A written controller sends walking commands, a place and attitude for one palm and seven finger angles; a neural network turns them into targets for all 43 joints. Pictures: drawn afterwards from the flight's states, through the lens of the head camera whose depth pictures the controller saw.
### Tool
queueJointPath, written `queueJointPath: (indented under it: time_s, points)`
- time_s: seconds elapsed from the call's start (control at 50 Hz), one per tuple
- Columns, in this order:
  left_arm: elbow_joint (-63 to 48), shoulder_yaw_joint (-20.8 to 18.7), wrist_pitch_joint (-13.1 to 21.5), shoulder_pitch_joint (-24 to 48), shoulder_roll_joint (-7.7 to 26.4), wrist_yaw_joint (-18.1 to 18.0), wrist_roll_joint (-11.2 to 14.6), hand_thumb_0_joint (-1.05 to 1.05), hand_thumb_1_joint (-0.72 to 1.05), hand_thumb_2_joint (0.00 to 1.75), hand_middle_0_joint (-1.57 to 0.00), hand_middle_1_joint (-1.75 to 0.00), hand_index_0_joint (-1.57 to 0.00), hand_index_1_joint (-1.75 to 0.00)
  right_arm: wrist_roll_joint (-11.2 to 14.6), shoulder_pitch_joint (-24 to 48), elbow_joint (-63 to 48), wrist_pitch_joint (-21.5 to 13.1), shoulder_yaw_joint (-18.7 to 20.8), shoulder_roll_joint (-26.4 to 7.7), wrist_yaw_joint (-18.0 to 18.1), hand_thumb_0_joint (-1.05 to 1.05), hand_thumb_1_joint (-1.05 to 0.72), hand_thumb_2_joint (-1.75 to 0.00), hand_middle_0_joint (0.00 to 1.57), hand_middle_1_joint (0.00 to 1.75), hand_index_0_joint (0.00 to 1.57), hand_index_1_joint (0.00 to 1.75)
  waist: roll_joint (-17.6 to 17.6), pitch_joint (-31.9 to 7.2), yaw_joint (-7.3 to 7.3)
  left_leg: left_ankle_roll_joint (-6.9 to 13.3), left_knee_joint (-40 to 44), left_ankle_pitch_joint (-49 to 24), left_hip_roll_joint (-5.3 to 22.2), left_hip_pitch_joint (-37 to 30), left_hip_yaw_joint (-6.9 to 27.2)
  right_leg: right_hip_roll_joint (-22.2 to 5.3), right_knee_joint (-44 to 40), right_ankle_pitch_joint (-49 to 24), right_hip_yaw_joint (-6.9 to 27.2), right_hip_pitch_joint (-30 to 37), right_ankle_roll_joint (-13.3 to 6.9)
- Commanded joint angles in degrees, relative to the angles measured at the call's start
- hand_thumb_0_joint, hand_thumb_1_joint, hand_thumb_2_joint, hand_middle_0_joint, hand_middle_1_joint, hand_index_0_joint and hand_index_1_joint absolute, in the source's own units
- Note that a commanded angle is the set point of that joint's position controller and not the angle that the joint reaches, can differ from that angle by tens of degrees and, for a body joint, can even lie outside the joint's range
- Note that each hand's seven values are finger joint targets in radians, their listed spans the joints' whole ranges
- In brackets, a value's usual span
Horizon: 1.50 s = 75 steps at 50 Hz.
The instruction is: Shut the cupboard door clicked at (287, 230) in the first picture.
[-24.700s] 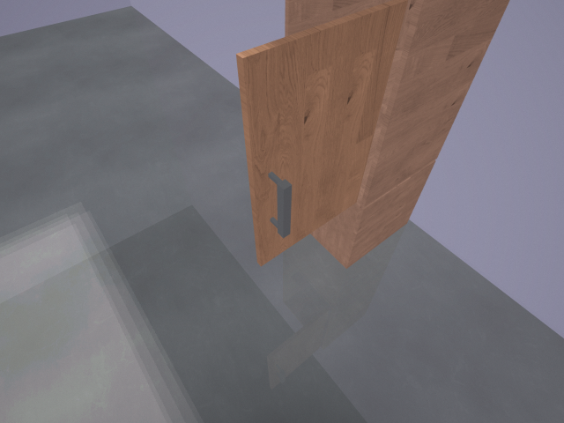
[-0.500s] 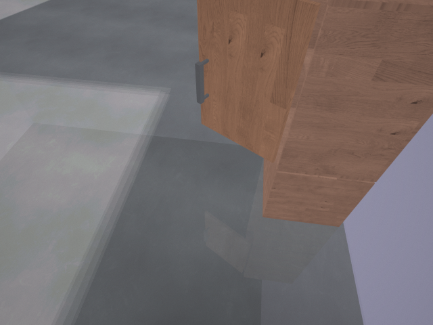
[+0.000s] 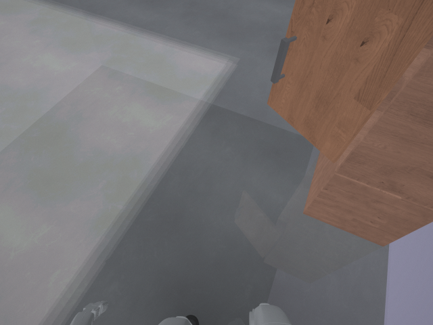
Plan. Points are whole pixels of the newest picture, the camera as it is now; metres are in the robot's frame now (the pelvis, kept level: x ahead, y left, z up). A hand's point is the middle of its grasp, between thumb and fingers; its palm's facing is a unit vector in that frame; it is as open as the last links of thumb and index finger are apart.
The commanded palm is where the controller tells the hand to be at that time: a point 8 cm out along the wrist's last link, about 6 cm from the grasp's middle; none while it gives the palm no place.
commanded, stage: walk to a spot facing it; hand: left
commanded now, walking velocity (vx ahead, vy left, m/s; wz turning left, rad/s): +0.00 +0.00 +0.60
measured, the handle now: (283, 60) +0.94 -0.21 -0.09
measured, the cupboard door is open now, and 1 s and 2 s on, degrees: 60 60 60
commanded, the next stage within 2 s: turn to face it in 1.64 s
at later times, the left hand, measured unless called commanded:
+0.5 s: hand out of the picture -0.01 +0.16 -0.16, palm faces +0.35 -0.90 -0.27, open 7.4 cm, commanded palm none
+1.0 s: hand out of the picture +0.13 +0.26 -0.15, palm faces +0.50 -0.83 -0.25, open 7.4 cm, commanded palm none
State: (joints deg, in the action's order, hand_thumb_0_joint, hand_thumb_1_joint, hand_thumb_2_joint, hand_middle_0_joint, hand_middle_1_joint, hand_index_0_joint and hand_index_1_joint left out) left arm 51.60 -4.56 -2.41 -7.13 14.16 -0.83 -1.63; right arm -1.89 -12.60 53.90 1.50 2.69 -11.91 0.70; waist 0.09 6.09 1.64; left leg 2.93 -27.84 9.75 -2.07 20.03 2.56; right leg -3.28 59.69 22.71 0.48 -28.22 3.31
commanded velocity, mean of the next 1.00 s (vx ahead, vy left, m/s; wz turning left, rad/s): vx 0.19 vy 0.00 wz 0.55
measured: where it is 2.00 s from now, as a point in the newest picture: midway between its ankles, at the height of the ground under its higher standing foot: (149, 255)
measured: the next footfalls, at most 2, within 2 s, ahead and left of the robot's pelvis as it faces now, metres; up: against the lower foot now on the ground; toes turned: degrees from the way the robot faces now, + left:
right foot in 0.20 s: +0.04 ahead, -0.17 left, +0.00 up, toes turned +9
left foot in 0.60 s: -0.02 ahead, +0.08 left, +0.00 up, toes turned +30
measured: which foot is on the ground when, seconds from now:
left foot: down 0.00-0.20, up 0.22-0.58, down 0.60-1.00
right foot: up 0.00-0.18, down 0.20-0.60, up 0.62-1.00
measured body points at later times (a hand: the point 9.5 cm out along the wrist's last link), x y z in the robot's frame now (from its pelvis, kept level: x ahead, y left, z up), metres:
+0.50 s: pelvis +0.00 -0.05 +0.00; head +0.06 -0.04 +0.44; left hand -0.03 +0.20 -0.14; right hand +0.17 -0.27 -0.15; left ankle -0.06 +0.08 -0.70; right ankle +0.00 -0.17 -0.74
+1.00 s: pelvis +0.13 +0.02 -0.01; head +0.17 +0.03 +0.44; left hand +0.10 +0.30 -0.13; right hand +0.23 -0.20 -0.16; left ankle -0.05 +0.06 -0.74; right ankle +0.29 -0.04 -0.72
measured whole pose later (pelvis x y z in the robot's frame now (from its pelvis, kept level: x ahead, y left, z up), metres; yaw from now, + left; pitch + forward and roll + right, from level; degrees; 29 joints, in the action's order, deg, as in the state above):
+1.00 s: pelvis +0.13 +0.02 -0.01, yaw +34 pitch +1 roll +1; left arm 49.1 -3.6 0.1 -6.9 13.8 2.4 -1.3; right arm -1.7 -21.1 57.3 -1.3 1.9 -11.2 0.0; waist 0.0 4.6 2.4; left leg -0.1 -22.2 23.2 -1.3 0.0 4.0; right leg -5.1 40.0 11.5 -2.6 -29.9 3.3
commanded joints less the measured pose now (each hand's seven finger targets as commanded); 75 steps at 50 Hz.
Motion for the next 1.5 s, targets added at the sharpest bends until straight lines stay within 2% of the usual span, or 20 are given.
queueJointPath:
  time_s: [0.0,0.14,0.18,0.22,0.28,0.4,0.48,0.54,0.58,0.6,0.7,0.86,0.96,1.0,1.02,1.04,1.1,1.18,1.4,1.48]
  points:
    - [-4.68,-0.81,0.90,-0.73,3.61,-0.25,0.29,0.00,0.90,0.90,-0.20,-0.30,-0.20,-0.30,-0.01,-2.88,-3.64,-0.23,3.52,-12.36,0.31,0.00,-0.90,-0.90,0.20,0.30,0.20,0.30,-8.33,-9.93,0.55,6.91,9.38,-5.79,13.76,-10.72,18.59,1.00,-5.90,0.79,0.29,-1.42,0.68]
    - [-3.50,-1.55,1.56,-10.69,6.58,-0.85,0.55,0.00,0.90,0.90,-0.20,-0.30,-0.20,-0.30,0.70,2.73,-6.89,1.00,4.33,-10.44,-0.51,0.00,-0.90,-0.90,0.20,0.30,0.20,0.30,-5.96,-11.17,-4.06,0.82,1.61,4.56,5.33,6.67,17.45,1.69,-37.10,-6.95,0.52,25.05,-1.65]
    - [-5.01,-2.55,1.91,-7.99,14.07,-1.44,-0.57,0.00,0.90,0.90,-0.20,-0.30,-0.20,-0.30,0.75,2.21,-8.14,0.81,4.27,-6.93,-0.77,0.00,-0.90,-0.90,0.20,0.30,0.20,0.30,16.39,-7.60,-3.85,-5.51,-28.30,23.96,-4.47,18.19,2.02,-24.39,-48.24,-3.20,25.94,22.17,-11.67]
    - [-6.73,-1.11,2.45,-0.67,8.37,-1.53,-0.01,0.00,0.90,0.90,-0.20,-0.30,-0.20,-0.30,0.01,0.26,-6.49,1.63,4.44,-7.46,-1.50,0.00,-0.90,-0.90,0.20,0.30,0.20,0.30,7.72,-4.32,0.72,-4.91,-42.05,17.70,0.33,15.62,4.02,-18.58,-45.01,-11.21,14.81,14.51,-12.14]
    - [-7.00,-0.48,2.94,0.34,6.57,-1.52,0.11,0.00,0.90,0.90,-0.20,-0.30,-0.20,-0.30,0.69,-0.23,-5.76,1.96,3.86,-7.14,-2.30,0.00,-0.90,-0.90,0.20,0.30,0.20,0.30,11.62,-4.56,1.87,-6.63,-43.55,12.70,2.52,14.92,0.13,-13.57,-39.24,-29.99,2.45,17.67,-10.25]
    - [-4.21,-1.75,2.88,-10.25,9.47,-1.56,-0.19,0.00,0.90,0.90,-0.20,-0.30,-0.20,-0.30,0.88,8.55,-8.15,1.84,2.23,-5.34,-2.56,0.00,-0.90,-0.90,0.20,0.30,0.20,0.30,11.75,-5.94,-3.70,-6.84,-25.22,16.77,2.91,11.52,-5.26,-15.45,-34.99,-43.55,-1.51,28.17,-10.29]
    - [-2.81,-2.58,3.00,-12.99,10.84,-0.89,-0.40,0.00,0.90,0.90,-0.20,-0.30,-0.20,-0.30,1.06,8.74,-8.69,0.60,1.57,-5.07,-2.71,0.00,-0.90,-0.90,0.20,0.30,0.20,0.30,14.48,-8.93,-5.13,-4.71,-13.42,17.95,2.55,6.12,-8.29,-17.31,-34.32,-34.05,-1.62,31.34,-9.68]
    - [-3.12,-2.79,3.05,-10.22,11.23,0.08,0.22,0.00,0.90,0.90,-0.20,-0.30,-0.20,-0.30,0.62,1.54,-6.88,-0.58,2.09,-7.42,-2.67,0.00,-0.90,-0.90,0.20,0.30,0.20,0.30,7.29,-9.32,-0.30,-3.02,1.50,10.70,1.45,-12.01,-9.43,-15.72,-27.08,-16.43,-6.82,18.10,-5.84]
    - [-8.18,-0.79,2.98,-3.80,4.94,1.20,0.37,0.00,0.90,0.90,-0.20,-0.30,-0.20,-0.30,-0.04,-11.10,-3.85,-1.16,4.96,-19.18,-1.91,0.00,-0.90,-0.90,0.20,0.30,0.20,0.30,-20.72,-11.01,6.94,8.04,10.36,3.50,23.75,-32.05,25.24,-2.66,2.31,14.62,-11.33,-13.41,0.87]
    - [-10.11,-0.44,2.87,2.36,5.52,1.08,-0.02,0.00,0.90,0.90,-0.20,-0.30,-0.20,-0.30,0.24,-14.53,-2.03,-1.07,4.85,-18.45,-1.31,0.00,-0.90,-0.90,0.20,0.30,0.20,0.30,-13.14,-7.70,8.28,11.22,11.37,-0.37,26.52,-29.59,25.23,-4.27,6.35,13.24,-4.69,-18.39,-0.33]
    - [-5.71,-1.14,3.03,-1.56,5.69,2.40,-0.03,0.00,0.90,0.90,-0.20,-0.30,-0.20,-0.30,0.32,-3.83,-4.92,-3.01,1.94,-11.39,0.00,0.00,-0.90,-0.90,0.20,0.30,0.20,0.30,-9.33,-2.21,0.97,7.24,13.15,-0.18,16.11,-17.24,13.35,-4.56,4.87,-2.95,-1.55,-12.04,0.17]
    - [-7.48,-0.22,3.36,3.60,3.79,2.96,0.52,0.00,0.90,0.90,-0.20,-0.30,-0.20,-0.30,0.52,-6.98,-2.24,-4.31,2.00,-11.03,-0.06,0.00,-0.90,-0.90,0.20,0.30,0.20,0.30,-7.27,-0.82,0.65,7.98,14.14,-7.22,13.39,-16.55,9.50,-3.08,-12.07,-10.77,-3.04,-8.77,1.35]
    - [-5.87,-0.91,4.28,-2.50,4.50,2.88,0.73,0.00,0.90,0.90,-0.20,-0.30,-0.20,-0.30,0.46,-4.63,-1.17,-4.24,2.43,-11.61,-0.04,0.00,-0.90,-0.90,0.20,0.30,0.20,0.30,-6.24,-2.17,-3.15,6.04,8.45,-6.38,12.87,-6.84,9.20,0.48,-23.45,-13.24,-4.52,12.60,-0.62]
    - [-0.66,-2.77,5.64,-20.35,10.68,1.97,-0.20,0.00,0.90,0.90,-0.20,-0.30,-0.20,-0.30,1.34,-4.47,-1.45,-4.60,2.11,-8.61,-0.75,0.00,-0.90,-0.90,0.20,0.30,0.20,0.30,8.41,-11.29,-10.88,1.84,-17.16,1.50,4.13,6.38,2.40,-7.31,-33.15,-4.84,4.69,38.62,-3.69]
    - [0.15,-3.88,5.75,-25.16,16.03,1.32,-0.64,0.00,0.90,0.90,-0.20,-0.30,-0.20,-0.30,1.95,-8.51,-2.69,-4.71,1.43,-4.28,-0.54,0.00,-0.90,-0.90,0.20,0.30,0.20,0.30,25.49,-18.78,-10.68,-0.28,-37.69,25.11,-4.24,13.25,-0.58,-24.26,-43.32,2.09,28.68,43.68,-8.17]
    - [-0.70,-3.14,5.41,-20.79,14.57,0.82,0.14,0.00,0.90,0.90,-0.20,-0.30,-0.20,-0.30,1.30,-7.65,-2.91,-4.20,1.89,-5.85,-0.65,0.00,-0.90,-0.90,0.20,0.30,0.20,0.30,20.10,-14.24,-8.37,0.52,-47.53,24.10,-0.21,15.94,3.03,-25.48,-48.45,12.12,33.12,36.15,-8.86]
    - [-3.10,-1.09,5.62,-7.79,6.05,0.01,-0.11,0.00,0.90,0.90,-0.20,-0.30,-0.20,-0.30,0.52,-3.41,-1.24,-3.49,1.97,-4.66,-1.58,0.00,-0.90,-0.90,0.20,0.30,0.20,0.30,9.04,-4.72,-2.60,-0.80,-50.95,9.32,6.90,15.58,2.18,-20.05,-48.03,4.64,14.34,18.85,-7.79]
    - [-1.31,-0.28,7.12,-9.23,3.09,0.06,-0.13,0.00,0.90,0.90,-0.20,-0.30,-0.20,-0.30,0.60,-4.08,-0.28,-1.63,1.71,-1.71,-2.76,0.00,-0.90,-0.90,0.20,0.30,0.20,0.30,8.69,-5.02,-0.41,-2.45,-44.73,3.56,6.76,14.94,-1.23,-15.33,-46.39,-17.88,-3.92,18.58,-6.47]
    - [2.88,-0.46,7.37,-17.41,5.56,-0.22,-0.18,0.00,0.90,0.90,-0.20,-0.30,-0.20,-0.30,0.28,11.44,-7.20,-2.24,0.03,-1.37,-4.31,0.00,-0.90,-0.90,0.20,0.30,0.20,0.30,6.41,-2.23,-3.40,-0.75,-14.94,4.68,5.56,16.62,-9.79,-17.74,-41.57,-44.75,-14.51,33.95,-7.89]
    - [1.64,-1.37,6.81,-13.54,9.30,0.19,0.34,0.00,0.90,0.90,-0.20,-0.30,-0.20,-0.30,-0.17,-3.35,-4.38,-2.87,1.92,-7.06,-3.38,0.00,-0.90,-0.90,0.20,0.30,0.20,0.30,4.34,-10.71,5.05,2.89,-6.48,4.17,-0.39,-10.15,-12.00,-16.57,-16.26,-53.28,-19.32,25.65,-5.38]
